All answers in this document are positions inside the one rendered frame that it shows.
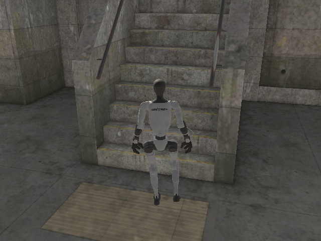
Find stairs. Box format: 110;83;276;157
97;0;231;182

